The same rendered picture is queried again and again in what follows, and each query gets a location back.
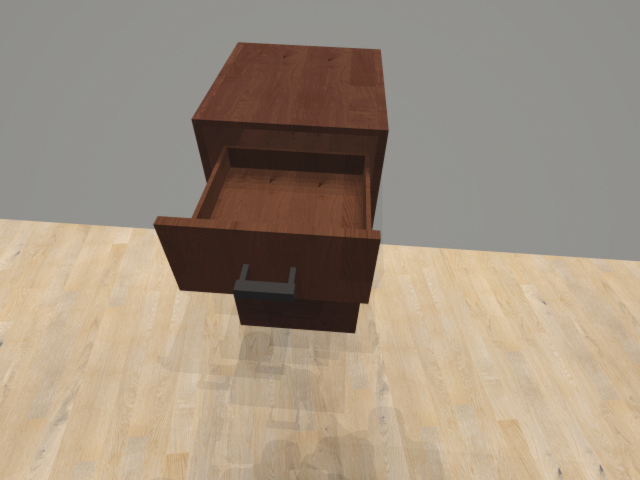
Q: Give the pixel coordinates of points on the handle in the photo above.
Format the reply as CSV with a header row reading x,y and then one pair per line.
x,y
261,290

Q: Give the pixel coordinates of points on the drawer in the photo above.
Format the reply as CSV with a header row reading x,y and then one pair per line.
x,y
275,209

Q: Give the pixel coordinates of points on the cabinet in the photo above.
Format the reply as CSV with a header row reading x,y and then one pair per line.
x,y
304,98

